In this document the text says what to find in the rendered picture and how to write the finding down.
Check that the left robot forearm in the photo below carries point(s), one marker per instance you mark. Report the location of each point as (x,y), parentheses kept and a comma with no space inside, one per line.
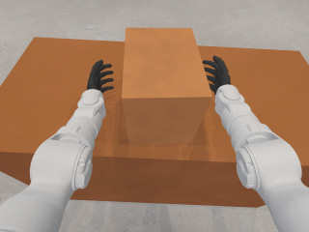
(85,123)

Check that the robot right hand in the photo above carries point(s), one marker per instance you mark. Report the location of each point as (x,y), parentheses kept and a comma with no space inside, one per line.
(220,74)

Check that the pedestal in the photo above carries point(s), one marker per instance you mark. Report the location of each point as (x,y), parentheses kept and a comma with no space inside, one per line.
(42,91)

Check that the carton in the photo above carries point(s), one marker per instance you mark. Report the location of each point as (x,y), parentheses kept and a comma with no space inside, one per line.
(165,90)

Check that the left robot upper arm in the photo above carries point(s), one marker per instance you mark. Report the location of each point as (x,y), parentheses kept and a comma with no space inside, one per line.
(59,169)

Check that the right robot upper arm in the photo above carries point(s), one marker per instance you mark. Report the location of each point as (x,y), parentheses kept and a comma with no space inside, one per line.
(272,169)

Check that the right robot forearm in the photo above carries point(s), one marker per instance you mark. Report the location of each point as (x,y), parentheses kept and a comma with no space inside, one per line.
(240,122)

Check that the robot left hand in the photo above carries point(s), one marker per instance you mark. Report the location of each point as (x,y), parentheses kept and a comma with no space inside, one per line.
(95,80)

